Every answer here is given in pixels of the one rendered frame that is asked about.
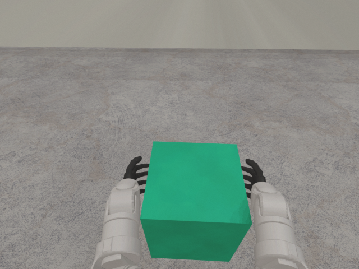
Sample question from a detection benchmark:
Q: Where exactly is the robot right hand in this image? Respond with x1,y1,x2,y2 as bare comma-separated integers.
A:
241,159,266,199

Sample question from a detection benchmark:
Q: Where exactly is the robot left hand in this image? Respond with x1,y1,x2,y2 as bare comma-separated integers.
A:
123,156,149,194

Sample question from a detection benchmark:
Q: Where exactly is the carton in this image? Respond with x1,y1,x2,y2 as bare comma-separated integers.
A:
140,141,252,262

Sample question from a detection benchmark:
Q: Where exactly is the left robot forearm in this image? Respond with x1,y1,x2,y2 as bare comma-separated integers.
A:
91,178,141,269

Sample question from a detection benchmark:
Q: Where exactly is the right robot forearm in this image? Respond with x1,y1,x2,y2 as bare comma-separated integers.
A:
250,182,308,269

